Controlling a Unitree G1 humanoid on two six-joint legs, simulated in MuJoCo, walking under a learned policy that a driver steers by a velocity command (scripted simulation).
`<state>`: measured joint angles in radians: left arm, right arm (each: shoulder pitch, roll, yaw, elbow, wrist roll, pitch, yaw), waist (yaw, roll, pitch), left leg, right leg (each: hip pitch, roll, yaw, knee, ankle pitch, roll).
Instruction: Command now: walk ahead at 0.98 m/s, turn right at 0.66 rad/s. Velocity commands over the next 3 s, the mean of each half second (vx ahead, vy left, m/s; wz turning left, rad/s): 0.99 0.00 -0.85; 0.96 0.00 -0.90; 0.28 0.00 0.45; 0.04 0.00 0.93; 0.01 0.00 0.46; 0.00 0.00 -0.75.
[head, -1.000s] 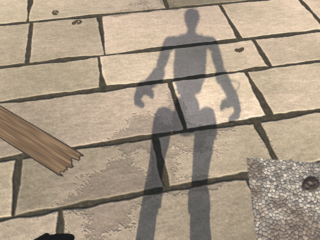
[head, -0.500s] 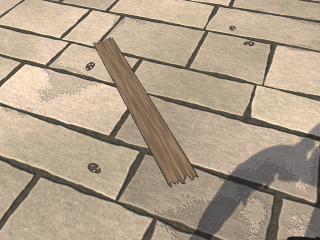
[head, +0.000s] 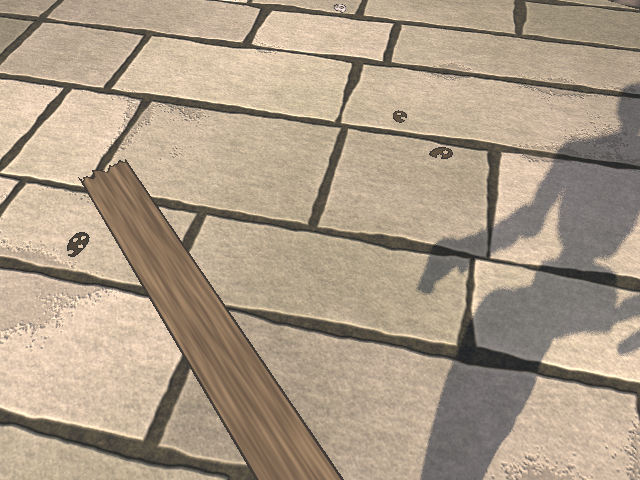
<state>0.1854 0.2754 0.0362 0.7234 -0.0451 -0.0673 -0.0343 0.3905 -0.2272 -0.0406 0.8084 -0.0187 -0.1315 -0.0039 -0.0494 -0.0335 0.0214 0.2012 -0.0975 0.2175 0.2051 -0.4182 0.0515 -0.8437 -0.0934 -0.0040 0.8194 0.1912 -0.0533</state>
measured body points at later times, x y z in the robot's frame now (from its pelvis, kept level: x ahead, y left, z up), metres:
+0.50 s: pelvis +0.47 -0.02 +0.00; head +0.49 -0.05 +0.45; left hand +0.61 +0.23 -0.11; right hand +0.64 -0.34 -0.03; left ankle +0.70 +0.05 -0.71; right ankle +0.27 -0.05 -0.72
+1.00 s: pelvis +0.82 -0.24 -0.02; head +0.83 -0.28 +0.42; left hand +1.15 -0.33 -0.07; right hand +0.57 -0.37 -0.16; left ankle +0.73 +0.05 -0.67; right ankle +0.87 -0.41 -0.72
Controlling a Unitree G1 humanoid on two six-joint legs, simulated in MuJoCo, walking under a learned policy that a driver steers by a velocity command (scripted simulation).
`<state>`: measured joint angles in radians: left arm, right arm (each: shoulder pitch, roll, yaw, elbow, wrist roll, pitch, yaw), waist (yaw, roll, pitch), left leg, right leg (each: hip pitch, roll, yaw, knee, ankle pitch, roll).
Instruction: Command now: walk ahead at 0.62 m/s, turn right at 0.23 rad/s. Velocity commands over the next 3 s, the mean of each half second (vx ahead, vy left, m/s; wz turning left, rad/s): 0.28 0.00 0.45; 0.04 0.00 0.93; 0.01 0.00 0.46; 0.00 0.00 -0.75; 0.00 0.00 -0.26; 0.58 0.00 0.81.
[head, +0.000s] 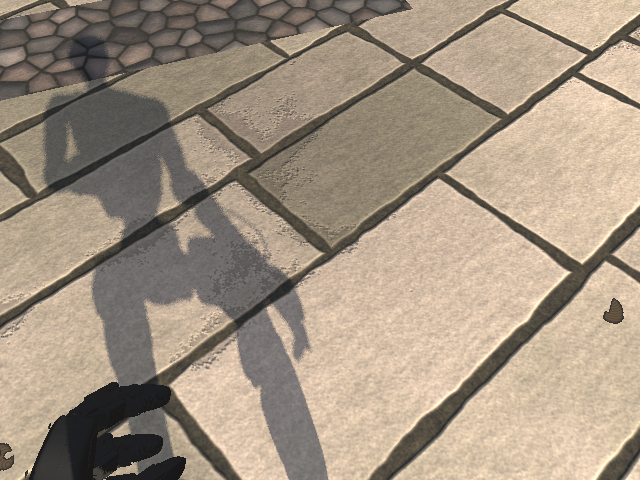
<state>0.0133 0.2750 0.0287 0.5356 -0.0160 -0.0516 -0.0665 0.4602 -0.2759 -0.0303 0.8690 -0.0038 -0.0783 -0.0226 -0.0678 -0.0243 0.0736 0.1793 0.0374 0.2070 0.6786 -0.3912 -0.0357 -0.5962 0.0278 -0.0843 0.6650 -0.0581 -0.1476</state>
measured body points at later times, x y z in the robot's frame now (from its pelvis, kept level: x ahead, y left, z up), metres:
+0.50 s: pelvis +0.21 +0.08 +0.02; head +0.25 +0.11 +0.47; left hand +0.32 +0.39 -0.08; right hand +0.41 -0.16 -0.07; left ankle +0.27 +0.18 -0.70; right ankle +0.17 -0.07 -0.65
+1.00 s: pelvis +0.30 +0.06 +0.04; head +0.34 +0.08 +0.49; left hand +0.19 +0.37 -0.05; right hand +0.65 -0.01 -0.03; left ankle +0.25 +0.17 -0.65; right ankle +0.41 +0.00 -0.69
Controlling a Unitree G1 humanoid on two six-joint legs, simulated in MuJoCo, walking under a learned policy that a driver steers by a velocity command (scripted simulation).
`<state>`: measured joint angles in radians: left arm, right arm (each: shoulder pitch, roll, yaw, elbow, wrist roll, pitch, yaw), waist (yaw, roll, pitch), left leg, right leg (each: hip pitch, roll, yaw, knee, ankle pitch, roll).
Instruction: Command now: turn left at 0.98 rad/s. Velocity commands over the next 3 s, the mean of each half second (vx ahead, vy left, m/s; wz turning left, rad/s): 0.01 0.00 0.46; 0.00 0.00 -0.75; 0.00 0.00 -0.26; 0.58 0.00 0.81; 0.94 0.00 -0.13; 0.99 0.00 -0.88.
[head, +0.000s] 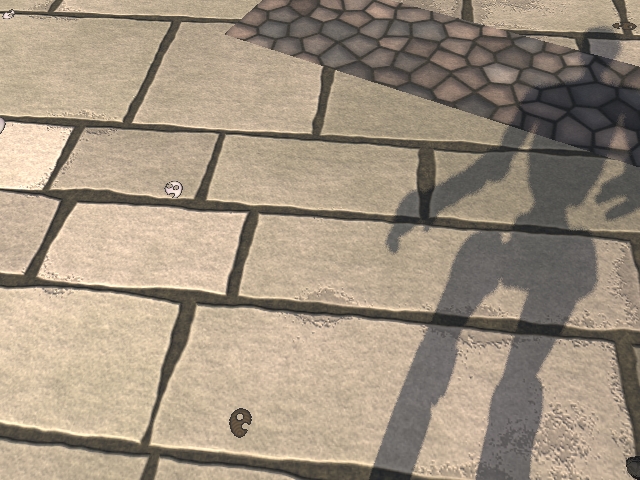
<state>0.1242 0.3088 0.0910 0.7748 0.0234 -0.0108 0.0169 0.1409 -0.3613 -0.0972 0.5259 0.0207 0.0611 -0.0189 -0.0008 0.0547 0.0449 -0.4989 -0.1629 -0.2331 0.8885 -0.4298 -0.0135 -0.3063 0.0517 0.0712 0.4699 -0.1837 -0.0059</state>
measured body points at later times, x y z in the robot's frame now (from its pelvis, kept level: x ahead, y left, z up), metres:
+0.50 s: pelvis +0.01 +0.04 +0.00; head +0.04 +0.06 +0.45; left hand +0.02 +0.34 -0.13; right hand +0.26 -0.16 -0.07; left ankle -0.02 +0.15 -0.74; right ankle +0.01 -0.11 -0.68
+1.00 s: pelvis +0.02 -0.01 +0.01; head +0.07 -0.06 +0.45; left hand +0.23 +0.25 -0.06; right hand +0.15 -0.33 -0.10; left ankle +0.05 +0.16 -0.65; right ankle +0.01 -0.08 -0.74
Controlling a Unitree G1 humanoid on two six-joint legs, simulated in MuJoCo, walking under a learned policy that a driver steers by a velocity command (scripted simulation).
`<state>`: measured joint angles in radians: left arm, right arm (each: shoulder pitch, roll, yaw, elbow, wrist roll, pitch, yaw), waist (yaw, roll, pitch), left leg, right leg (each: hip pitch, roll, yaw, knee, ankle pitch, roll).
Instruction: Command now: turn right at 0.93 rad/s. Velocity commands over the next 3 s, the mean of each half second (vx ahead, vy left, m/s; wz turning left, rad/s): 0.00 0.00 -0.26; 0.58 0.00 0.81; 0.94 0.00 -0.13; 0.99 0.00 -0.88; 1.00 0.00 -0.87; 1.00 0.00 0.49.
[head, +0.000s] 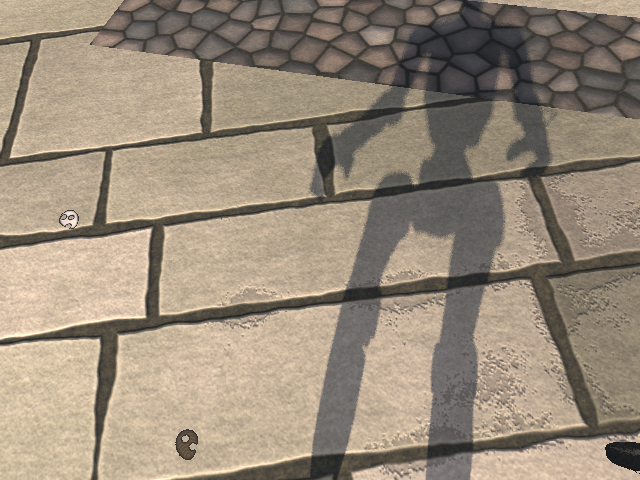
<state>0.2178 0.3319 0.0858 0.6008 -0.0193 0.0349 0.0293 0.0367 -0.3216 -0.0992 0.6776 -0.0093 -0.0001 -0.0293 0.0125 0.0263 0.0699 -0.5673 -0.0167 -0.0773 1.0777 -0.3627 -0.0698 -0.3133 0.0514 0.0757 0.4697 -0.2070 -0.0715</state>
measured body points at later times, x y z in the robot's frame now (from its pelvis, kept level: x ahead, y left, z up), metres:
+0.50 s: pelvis +0.05 +0.04 -0.01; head +0.09 +0.04 +0.44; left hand +0.26 +0.28 -0.10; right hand +0.17 -0.25 -0.11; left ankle +0.09 +0.15 -0.74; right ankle +0.00 -0.08 -0.74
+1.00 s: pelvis +0.24 +0.11 -0.05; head +0.29 +0.12 +0.40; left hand +0.08 +0.35 -0.16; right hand +0.57 +0.02 -0.11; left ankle +0.37 +0.27 -0.73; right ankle +0.01 -0.08 -0.73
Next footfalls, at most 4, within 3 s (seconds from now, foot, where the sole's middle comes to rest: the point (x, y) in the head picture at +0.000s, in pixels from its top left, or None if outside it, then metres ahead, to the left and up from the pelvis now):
0.28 left None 0.13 0.14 -0.78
1.04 left None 0.40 0.27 -0.78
1.50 right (227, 284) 0.87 0.33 -0.78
1.92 left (154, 180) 1.21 0.57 -0.78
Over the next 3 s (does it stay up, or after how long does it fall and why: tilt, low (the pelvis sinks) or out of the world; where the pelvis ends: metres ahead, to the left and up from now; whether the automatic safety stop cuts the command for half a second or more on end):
stays up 1.83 0.10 -0.04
